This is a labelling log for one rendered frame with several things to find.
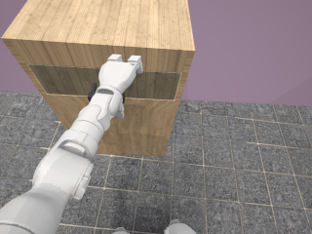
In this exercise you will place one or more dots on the drawer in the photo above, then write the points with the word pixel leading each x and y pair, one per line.
pixel 78 81

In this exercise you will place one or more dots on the robot left upper arm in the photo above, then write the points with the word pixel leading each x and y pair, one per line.
pixel 63 178

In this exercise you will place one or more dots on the left robot forearm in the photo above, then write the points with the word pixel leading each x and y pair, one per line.
pixel 87 130

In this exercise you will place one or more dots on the left robot hand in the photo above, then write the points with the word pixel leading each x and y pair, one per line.
pixel 120 75

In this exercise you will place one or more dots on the robot shin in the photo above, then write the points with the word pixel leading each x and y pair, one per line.
pixel 120 229
pixel 174 222

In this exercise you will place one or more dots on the handle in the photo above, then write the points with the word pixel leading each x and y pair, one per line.
pixel 93 91

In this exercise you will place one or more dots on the robot left shin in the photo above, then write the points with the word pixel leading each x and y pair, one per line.
pixel 120 229

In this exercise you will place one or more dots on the robot right shin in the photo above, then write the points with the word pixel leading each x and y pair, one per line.
pixel 174 222

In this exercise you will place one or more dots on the cabinet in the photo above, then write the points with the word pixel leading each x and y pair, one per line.
pixel 86 33

